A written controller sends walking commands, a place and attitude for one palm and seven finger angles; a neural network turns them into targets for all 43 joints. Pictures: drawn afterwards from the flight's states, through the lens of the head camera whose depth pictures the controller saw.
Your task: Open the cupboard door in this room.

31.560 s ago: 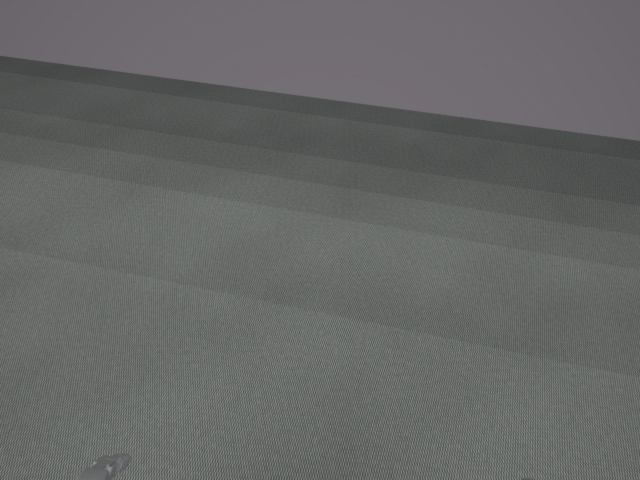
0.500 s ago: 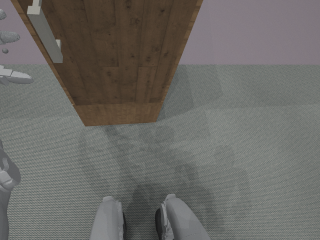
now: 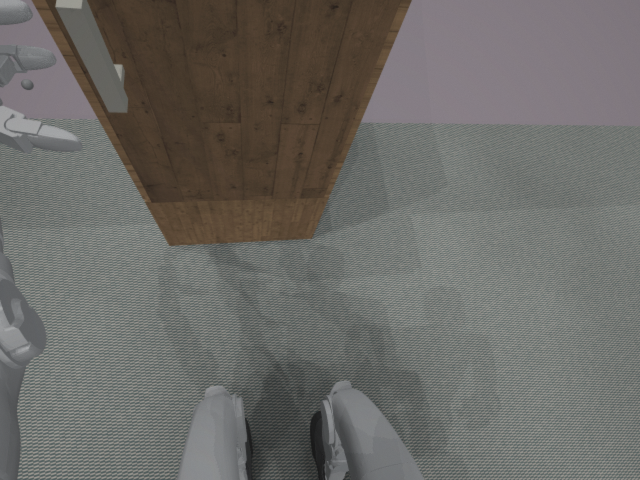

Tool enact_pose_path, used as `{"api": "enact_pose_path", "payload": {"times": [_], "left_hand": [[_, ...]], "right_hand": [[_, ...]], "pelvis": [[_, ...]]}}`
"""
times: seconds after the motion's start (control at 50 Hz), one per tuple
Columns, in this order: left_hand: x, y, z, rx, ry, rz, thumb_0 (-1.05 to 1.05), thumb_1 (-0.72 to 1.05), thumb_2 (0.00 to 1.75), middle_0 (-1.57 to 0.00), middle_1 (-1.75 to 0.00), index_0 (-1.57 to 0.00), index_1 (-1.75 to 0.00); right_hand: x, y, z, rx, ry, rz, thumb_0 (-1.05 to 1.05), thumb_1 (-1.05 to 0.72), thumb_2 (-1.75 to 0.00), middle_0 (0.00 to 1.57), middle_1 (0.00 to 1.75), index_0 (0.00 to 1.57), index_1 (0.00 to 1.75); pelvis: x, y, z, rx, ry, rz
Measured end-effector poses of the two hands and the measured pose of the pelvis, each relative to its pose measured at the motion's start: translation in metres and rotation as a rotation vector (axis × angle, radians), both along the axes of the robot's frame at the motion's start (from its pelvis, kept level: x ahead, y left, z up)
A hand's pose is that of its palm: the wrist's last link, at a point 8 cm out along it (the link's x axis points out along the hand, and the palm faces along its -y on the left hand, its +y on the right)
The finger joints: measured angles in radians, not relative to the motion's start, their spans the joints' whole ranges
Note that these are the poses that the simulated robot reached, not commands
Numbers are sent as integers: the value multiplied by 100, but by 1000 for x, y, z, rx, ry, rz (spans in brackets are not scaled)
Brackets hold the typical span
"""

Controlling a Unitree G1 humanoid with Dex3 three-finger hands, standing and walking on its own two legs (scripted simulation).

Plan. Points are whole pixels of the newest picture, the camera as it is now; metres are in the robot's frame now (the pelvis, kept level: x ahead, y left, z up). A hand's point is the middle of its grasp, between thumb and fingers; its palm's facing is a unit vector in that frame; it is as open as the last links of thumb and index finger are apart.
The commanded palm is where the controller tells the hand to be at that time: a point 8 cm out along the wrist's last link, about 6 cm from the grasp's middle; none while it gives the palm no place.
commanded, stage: slide the fingers in behind the handle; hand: left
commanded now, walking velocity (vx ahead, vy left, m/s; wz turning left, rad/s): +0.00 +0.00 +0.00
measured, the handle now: (99, 46) +0.58 +0.20 +0.08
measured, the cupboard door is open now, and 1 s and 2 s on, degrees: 0 0 0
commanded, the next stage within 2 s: close the thumb around the handle in 1.68 s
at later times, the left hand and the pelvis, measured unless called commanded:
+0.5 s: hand (56, 88) +0.53 +0.24 +0.07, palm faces +0.05 -1.00 -0.02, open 14.0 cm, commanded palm +0.52 +0.25 +0.07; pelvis +0.00 +0.00 +0.00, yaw +1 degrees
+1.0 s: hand (63, 91) +0.53 +0.23 +0.07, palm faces +0.08 -1.00 +0.00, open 14.3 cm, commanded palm +0.52 +0.22 +0.07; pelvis +0.01 -0.01 +0.00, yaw +2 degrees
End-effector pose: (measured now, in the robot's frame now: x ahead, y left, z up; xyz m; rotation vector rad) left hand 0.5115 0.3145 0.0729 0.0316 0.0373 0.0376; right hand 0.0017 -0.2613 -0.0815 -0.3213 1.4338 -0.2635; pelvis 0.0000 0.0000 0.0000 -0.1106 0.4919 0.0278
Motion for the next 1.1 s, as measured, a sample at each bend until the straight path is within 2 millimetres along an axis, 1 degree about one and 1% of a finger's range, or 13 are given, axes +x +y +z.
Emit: {"api": "enact_pose_path", "payload": {"times": [0.12, 0.26, 0.38, 0.74, 0.98, 1.1], "left_hand": [[-2, 0, 4, -10, 20, 1, -1, -50, 30, -30, -120, -30, -120], [1, -9, 3, -21, 7, -14, -1, -50, 30, -30, -120, -30, -120], [1, -21, -4, -23, 12, -13, -1, -50, 30, -30, -120, -30, -120], [-4, -28, -4, -16, 10, 31, -1, -50, 30, -30, -120, -26, -121], [-5, -32, -5, -27, -3, 44, -1, -50, 30, -30, -120, -23, -122], [-9, -36, -5, -23, -4, 49, -1, -50, 30, -30, -120, -18, -121]], "right_hand": [[-12, 9, 1, 28, 28, -19, 0, -90, -90, 20, 30, 20, 30], [-16, 5, 5, 14, 34, -23, 0, -90, -90, 20, 30, 20, 30], [-13, -2, 7, 1, 27, -15, 0, -90, -90, 20, 30, 20, 30], [5, -7, 0, 28, 10, 16, 0, -90, -90, 20, 30, 20, 30], [11, -9, -2, 30, 16, 34, 0, -90, -90, 20, 30, 20, 30], [13, -7, -2, 39, 21, 41, 0, -90, -90, 20, 30, 20, 30]], "pelvis": [[2, 0, 4, 3, -5, 0], [3, -1, 4, 3, -5, 1], [3, -1, 4, 5, -5, 3], [6, -9, 6, 12, -10, 17], [7, -11, 4, 10, -7, 29], [8, -9, 5, 8, -11, 37]]}}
